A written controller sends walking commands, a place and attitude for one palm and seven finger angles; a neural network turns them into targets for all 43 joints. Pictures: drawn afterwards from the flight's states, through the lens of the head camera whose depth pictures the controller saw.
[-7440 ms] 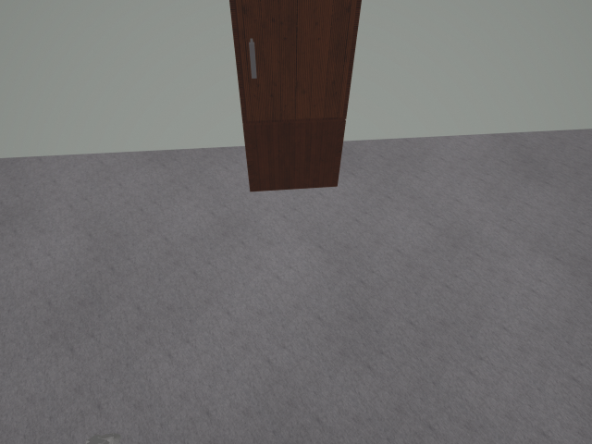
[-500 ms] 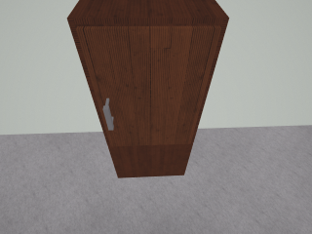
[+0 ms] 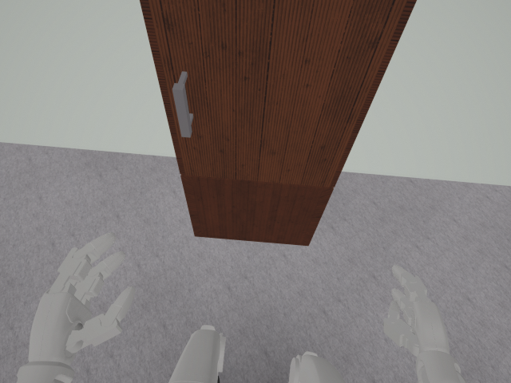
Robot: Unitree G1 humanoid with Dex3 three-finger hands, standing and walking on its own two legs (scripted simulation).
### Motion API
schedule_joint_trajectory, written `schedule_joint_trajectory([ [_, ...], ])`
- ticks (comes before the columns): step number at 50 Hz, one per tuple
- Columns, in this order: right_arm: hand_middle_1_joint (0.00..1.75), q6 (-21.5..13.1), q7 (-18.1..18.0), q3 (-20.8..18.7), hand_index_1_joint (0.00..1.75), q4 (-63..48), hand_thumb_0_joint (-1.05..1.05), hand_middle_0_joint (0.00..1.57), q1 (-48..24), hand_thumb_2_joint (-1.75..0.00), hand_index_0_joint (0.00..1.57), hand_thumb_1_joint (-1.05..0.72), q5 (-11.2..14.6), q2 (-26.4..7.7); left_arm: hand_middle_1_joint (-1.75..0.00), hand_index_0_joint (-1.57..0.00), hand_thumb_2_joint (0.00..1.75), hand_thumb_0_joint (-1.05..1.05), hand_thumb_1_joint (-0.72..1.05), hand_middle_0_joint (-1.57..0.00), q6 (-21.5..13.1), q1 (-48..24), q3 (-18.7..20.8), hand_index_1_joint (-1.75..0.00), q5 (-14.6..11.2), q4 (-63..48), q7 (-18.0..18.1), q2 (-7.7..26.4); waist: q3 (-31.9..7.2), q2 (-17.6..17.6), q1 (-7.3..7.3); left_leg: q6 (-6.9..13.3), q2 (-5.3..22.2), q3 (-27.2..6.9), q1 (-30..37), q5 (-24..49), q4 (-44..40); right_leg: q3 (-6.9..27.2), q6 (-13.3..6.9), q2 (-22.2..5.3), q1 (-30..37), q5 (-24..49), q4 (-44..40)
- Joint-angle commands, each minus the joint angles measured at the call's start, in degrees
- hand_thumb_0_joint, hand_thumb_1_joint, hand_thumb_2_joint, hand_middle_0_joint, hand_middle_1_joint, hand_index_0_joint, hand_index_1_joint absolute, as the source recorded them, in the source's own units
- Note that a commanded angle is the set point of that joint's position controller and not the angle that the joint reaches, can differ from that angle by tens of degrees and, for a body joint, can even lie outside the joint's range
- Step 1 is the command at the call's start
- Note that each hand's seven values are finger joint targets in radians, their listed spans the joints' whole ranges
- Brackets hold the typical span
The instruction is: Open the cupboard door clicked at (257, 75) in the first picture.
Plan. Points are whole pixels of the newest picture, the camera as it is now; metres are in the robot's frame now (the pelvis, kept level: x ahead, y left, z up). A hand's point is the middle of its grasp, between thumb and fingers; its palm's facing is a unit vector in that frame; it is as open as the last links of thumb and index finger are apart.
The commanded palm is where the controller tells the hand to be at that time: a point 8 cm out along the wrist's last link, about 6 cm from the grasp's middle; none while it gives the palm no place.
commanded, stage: raise the hand with hooked fingers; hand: left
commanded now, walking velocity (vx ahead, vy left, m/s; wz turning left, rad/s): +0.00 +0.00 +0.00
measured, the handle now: (185, 105) +0.61 +0.22 +0.04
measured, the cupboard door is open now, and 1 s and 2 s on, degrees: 0 0 0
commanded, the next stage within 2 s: move the hooked fingers beside the handle in 1.60 s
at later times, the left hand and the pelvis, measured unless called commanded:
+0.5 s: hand (99, 265) +0.25 +0.26 +0.04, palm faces +0.05 -1.00 -0.04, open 12.0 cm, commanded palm +0.23 +0.31 +0.05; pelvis +0.00 +0.03 +0.01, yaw -1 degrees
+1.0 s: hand (72, 240) +0.28 +0.31 +0.05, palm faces +0.05 -1.00 -0.05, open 13.9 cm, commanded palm +0.27 +0.36 +0.05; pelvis +0.01 +0.05 +0.01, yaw -1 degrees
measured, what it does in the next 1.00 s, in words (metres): stands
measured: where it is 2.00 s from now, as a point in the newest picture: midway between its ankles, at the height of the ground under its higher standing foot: outside the picture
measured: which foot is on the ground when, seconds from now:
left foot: down 0.00-1.00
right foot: down 0.00-1.00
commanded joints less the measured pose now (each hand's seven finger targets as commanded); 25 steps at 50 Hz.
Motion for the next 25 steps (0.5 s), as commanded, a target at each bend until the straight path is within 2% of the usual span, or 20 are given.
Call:
schedule_joint_trajectory([
  [1,0.3,-3.08,-1.67,-1.34,0.3,-3.52,0.0,0.2,2.64,-0.9,0.2,-0.9,0.11,-6.62,-0.69,-0.24,0.64,0.0,0.29,-0.24,-5.44,-12.99,2.33,-0.69,-1.2,-16.61,-2.25,9.83,-10.85,5.38,-5.85,2.99,-2.48,-0.11,8.12,7.74,-6.26,11.61,2.49,1.63,2.52,5.68,-17.9],
  [2,0.3,-3.21,-1.92,-1.03,0.3,-3.1,0.0,0.2,2.64,-0.9,0.2,-0.9,0.26,-6.85,-0.7,-0.25,0.63,0.0,0.27,-0.25,-4.29,-13.43,2.21,-0.7,-1.58,-14.02,-3.31,10.14,-9.84,4.55,-6.22,3.01,-2.56,-0.19,6.65,6.36,-6.07,12.0,2.65,1.51,2.06,3.34,-18.64],
  [3,0.3,-3.32,-2.21,-0.76,0.3,-2.65,0.0,0.2,2.46,-0.9,0.2,-0.9,0.44,-7.15,-0.72,-0.25,0.62,0.0,0.25,-0.25,-2.68,-13.65,2.83,-0.72,-2.35,-10.81,-4.8,10.68,-8.99,4.55,-5.93,3.0,-2.47,-0.53,6.26,6.09,-5.98,12.11,2.45,1.71,1.89,2.4,-18.8],
  [5,0.3,-3.5,-2.35,-0.72,0.3,-2.79,0.0,0.2,2.26,-0.9,0.2,-0.9,0.74,-7.35,-0.75,-0.25,0.6,0.0,0.2,-0.25,0.2,-11.85,5.62,-0.75,-3.35,-9.18,-6.23,12.37,-13.35,3.88,-3.96,2.98,-2.72,-0.3,6.27,6.93,-6.68,12.67,2.75,0.93,5.55,2.33,-19.37],
  [7,0.3,-3.27,-2.38,-0.8,0.3,-3.21,0.0,0.2,1.89,-0.9,0.2,-0.9,0.96,-7.14,-0.78,-0.25,0.58,0.0,0.15,-0.25,3.08,-10.18,8.25,-0.78,-4.36,-7.42,-6.47,13.57,-14.97,2.22,-2.7,2.99,-2.84,-0.17,6.21,8.31,-7.46,13.24,3.23,0.32,8.37,3.39,-20.06],
  [8,0.3,-3.09,-2.34,-0.84,0.3,-3.19,0.0,0.2,1.37,-0.9,0.2,-0.9,0.89,-6.78,-0.8,-0.25,0.57,0.0,0.13,-0.25,4.07,-8.98,10.08,-0.8,-5.09,-5.67,-6.43,14.08,-15.12,1.76,-1.46,2.88,-2.9,-0.38,6.11,9.49,-7.77,13.11,3.11,0.43,9.71,5.02,-19.72],
  [10,0.3,-2.99,-1.99,-1.0,0.3,-3.27,0.0,0.2,1.66,-0.9,0.2,-0.9,0.76,-6.33,-0.82,-0.26,0.55,0.0,0.08,-0.26,3.97,-9.27,11.05,-0.82,-5.23,-7.42,-5.45,14.05,-17.04,1.17,-1.17,2.89,-2.9,-0.18,6.93,11.33,-8.58,12.59,3.64,-0.06,11.09,8.78,-18.99],
  [13,0.3,-2.78,-1.49,-1.23,0.3,-2.63,0.0,0.2,1.76,-0.9,0.2,-0.9,0.45,-5.99,-0.87,-0.26,0.52,0.0,0.01,-0.26,2.05,-8.49,12.4,-0.87,-5.09,-5.79,-3.66,14.21,-15.49,0.86,-0.7,2.67,-2.82,-0.39,6.97,12.11,-9.53,11.35,3.37,0.48,10.23,10.25,-17.83],
  [16,0.3,-2.71,-1.23,-1.49,0.3,-2.07,0.0,0.2,3.03,-0.9,0.2,-0.9,0.43,-6.75,-0.92,-0.27,0.49,0.0,-0.06,-0.27,-0.5,-10.53,10.07,-0.92,-4.27,-4.42,-3.42,12.47,-13.13,0.61,-2.38,2.81,-2.85,-0.28,7.49,10.38,-10.3,9.91,3.18,0.86,6.45,7.35,-17.54],
  [19,0.3,-2.76,-1.19,-1.57,0.3,-2.25,0.0,0.2,4.04,-0.9,0.2,-0.9,0.52,-7.77,-0.96,-0.27,0.46,0.0,-0.13,-0.27,-2.08,-12.12,9.57,-0.96,-4.02,-4.34,-4.23,13.2,-13.37,2.64,-2.47,2.9,-2.82,-0.62,9.9,9.76,-11.59,8.11,2.44,1.5,4.32,6.95,-16.42],
  [20,0.3,-2.8,-1.21,-1.71,0.3,-2.35,0.0,0.2,4.51,-0.9,0.2,-0.9,0.63,-8.06,-0.98,-0.27,0.45,0.0,-0.15,-0.27,-2.52,-12.04,9.35,-0.98,-4.01,-4.95,-4.41,13.17,-14.62,2.94,-2.5,2.96,-2.84,-0.8,11.33,9.84,-12.16,7.34,2.42,1.61,3.98,7.66,-15.98],
  [22,0.3,-2.67,-1.17,-1.7,0.3,-2.39,0.0,0.2,4.81,-0.9,0.2,-0.9,0.68,-8.43,-1.0,-0.28,0.43,0.0,-0.2,-0.28,-2.59,-12.08,9.67,-1.0,-4.06,-4.78,-4.49,13.54,-14.22,4.67,-2.44,2.8,-2.92,-1.13,12.52,9.46,-13.39,5.99,2.19,1.81,3.17,8.25,-15.46],
  [23,0.3,-2.44,-1.2,-1.68,0.3,-2.73,0.0,0.2,5.01,-0.9,0.2,-0.9,0.58,-8.73,-1.02,-0.28,0.42,0.0,-0.22,-0.28,-2.42,-12.76,10.22,-1.02,-4.17,-4.81,-4.62,14.48,-14.27,4.47,-2.39,2.82,-2.86,-1.44,12.87,9.56,-13.52,5.5,1.98,2.15,2.75,8.7,-14.79],
  [25,0.3,-2.23,-1.09,-1.54,0.3,-3.03,0.0,0.2,5.11,-0.9,0.2,-0.9,0.51,-8.98,-1.05,-0.28,0.4,0.0,-0.27,-0.28,-2.48,-13.72,10.24,-1.05,-3.91,-6.22,-4.4,14.78,-15.2,6.72,-2.32,2.56,-2.85,-1.82,14.83,9.46,-14.55,4.6,1.92,2.05,1.95,9.48,-14.21],
])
